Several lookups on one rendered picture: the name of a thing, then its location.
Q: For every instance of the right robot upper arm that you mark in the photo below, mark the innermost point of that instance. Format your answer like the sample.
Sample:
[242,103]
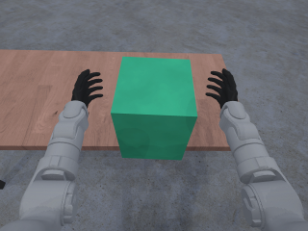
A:
[272,206]

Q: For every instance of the carton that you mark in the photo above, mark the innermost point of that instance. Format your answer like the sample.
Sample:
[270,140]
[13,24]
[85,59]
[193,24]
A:
[154,109]

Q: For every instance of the right robot hand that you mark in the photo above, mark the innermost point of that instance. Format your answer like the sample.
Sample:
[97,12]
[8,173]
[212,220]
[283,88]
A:
[228,88]

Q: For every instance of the left robot upper arm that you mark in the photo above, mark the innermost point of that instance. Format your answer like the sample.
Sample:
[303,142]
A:
[48,206]

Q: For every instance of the table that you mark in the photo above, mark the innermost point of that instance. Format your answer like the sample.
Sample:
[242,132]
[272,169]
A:
[35,85]

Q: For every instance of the left robot hand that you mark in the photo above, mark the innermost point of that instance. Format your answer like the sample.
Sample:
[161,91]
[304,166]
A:
[82,88]

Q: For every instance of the robot left forearm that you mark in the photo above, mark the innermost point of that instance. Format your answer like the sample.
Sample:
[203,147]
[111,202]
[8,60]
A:
[60,161]

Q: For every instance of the robot right forearm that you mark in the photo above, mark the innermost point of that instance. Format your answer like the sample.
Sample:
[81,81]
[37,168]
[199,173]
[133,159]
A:
[254,164]

